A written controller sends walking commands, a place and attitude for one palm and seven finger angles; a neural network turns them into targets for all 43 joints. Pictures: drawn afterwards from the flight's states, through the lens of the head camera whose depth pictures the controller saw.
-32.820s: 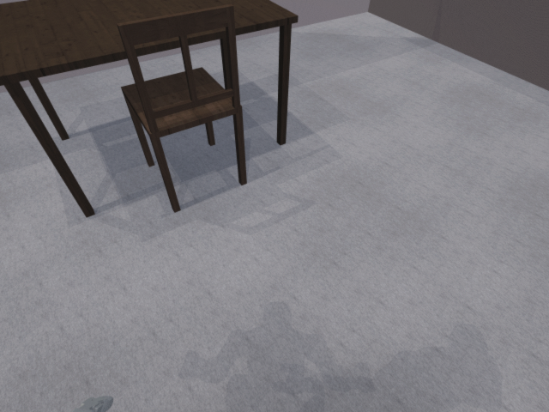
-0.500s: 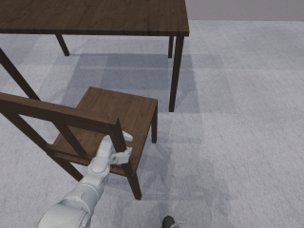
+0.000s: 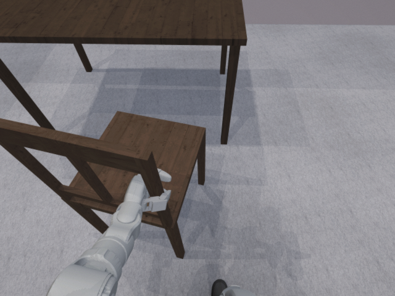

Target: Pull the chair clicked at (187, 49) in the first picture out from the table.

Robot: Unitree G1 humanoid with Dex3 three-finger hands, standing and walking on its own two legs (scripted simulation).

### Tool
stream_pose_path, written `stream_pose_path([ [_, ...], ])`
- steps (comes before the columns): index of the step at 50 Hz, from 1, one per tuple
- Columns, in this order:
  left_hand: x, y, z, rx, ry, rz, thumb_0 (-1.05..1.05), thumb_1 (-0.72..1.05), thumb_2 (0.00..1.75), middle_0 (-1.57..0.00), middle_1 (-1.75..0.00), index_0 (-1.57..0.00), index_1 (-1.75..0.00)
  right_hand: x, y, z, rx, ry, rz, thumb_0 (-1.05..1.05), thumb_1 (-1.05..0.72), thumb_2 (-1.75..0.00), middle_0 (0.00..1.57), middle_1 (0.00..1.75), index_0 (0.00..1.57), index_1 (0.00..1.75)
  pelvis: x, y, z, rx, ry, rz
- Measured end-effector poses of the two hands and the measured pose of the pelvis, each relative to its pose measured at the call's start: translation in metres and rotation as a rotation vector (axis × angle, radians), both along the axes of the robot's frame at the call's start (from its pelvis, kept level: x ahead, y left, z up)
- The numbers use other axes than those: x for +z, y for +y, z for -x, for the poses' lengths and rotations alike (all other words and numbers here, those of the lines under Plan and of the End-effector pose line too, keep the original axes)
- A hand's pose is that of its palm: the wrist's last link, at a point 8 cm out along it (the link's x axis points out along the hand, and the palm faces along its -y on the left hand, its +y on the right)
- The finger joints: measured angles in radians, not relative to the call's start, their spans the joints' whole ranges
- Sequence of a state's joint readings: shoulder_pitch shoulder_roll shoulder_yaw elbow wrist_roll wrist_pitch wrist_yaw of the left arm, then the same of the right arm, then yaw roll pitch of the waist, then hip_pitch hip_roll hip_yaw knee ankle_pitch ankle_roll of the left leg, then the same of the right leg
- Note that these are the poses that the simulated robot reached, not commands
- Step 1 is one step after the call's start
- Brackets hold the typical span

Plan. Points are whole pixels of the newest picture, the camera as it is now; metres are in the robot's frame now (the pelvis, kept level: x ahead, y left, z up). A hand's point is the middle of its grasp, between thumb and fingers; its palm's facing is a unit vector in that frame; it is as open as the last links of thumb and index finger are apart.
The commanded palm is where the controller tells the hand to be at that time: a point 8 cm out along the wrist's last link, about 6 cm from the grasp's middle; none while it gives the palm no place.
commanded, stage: step backward, pulling the chair out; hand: left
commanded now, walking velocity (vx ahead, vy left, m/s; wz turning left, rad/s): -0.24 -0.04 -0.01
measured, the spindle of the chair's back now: (92, 180) +0.40 +0.29 -0.08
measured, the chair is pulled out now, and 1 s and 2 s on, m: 0.46 0.47 0.47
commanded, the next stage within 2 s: stop walking, hand still on the chair in 0.12 s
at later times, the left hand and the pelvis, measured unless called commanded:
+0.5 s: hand (161, 199) +0.33 +0.10 -0.06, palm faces -0.10 -0.98 -0.16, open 6.1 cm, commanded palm +0.32 +0.16 -0.04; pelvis +0.01 +0.01 +0.01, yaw +0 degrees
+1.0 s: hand (158, 202) +0.32 +0.11 -0.06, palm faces -0.17 -0.98 -0.12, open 5.9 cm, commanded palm +0.32 +0.16 -0.04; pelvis +0.05 +0.03 +0.01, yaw +1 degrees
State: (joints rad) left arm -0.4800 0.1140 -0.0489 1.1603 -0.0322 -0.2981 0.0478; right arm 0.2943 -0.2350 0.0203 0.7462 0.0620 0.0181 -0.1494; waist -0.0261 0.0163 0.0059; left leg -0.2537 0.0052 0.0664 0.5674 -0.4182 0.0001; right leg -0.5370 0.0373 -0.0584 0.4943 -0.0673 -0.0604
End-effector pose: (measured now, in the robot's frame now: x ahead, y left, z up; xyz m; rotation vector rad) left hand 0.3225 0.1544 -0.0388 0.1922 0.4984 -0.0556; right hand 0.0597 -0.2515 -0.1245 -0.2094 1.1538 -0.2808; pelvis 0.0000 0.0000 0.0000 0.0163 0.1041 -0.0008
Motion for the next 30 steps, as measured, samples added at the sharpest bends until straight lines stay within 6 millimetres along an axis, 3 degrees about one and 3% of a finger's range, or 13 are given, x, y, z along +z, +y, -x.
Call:
stream_pose_path([
  [9, 0.0, 0.0, 0.0, 0.001, 0.001, 0.002, 0.08, 0.53, 0.82, -0.32, -1.35, -0.5, -1.45, 0.008, -0.005, 0.004, -0.009, -0.008, 0.024, 0.01, -0.9, -0.9, 0.2, 0.3, 0.21, 0.3, 0.003, 0.002, 0.008, -0.005, 0.011, -0.004],
  [17, 0.0, 0.0, 0.002, 0.003, -0.002, 0.002, 0.08, 0.53, 0.81, -0.32, -1.35, -0.5, -1.45, 0.01, -0.001, 0.005, -0.033, -0.024, 0.011, 0.01, -0.9, -0.9, 0.2, 0.3, 0.21, 0.3, 0.002, 0.002, 0.001, -0.014, -0.022, -0.004],
  [23, 0.0, 0.001, 0.005, 0.005, 0.0, 0.007, 0.09, 0.53, 0.82, -0.32, -1.35, -0.5, -1.45, 0.014, 0.008, -0.01, -0.007, -0.025, -0.011, 0.01, -0.9, -0.9, 0.2, 0.3, 0.21, 0.3, 0.005, 0.003, -0.01, -0.006, -0.024, 0.015],
  [30, 0.0, 0.001, 0.004, -0.017, 0.003, 0.013, 0.08, 0.54, 0.79, -0.3, -1.37, -0.5, -1.45, 0.019, 0.017, -0.041, 0.029, -0.054, -0.012, 0.01, -0.9, -0.9, 0.2, 0.3, 0.21, 0.3, 0.008, 0.011, -0.027, 0.006, -0.033, 0.026],
])
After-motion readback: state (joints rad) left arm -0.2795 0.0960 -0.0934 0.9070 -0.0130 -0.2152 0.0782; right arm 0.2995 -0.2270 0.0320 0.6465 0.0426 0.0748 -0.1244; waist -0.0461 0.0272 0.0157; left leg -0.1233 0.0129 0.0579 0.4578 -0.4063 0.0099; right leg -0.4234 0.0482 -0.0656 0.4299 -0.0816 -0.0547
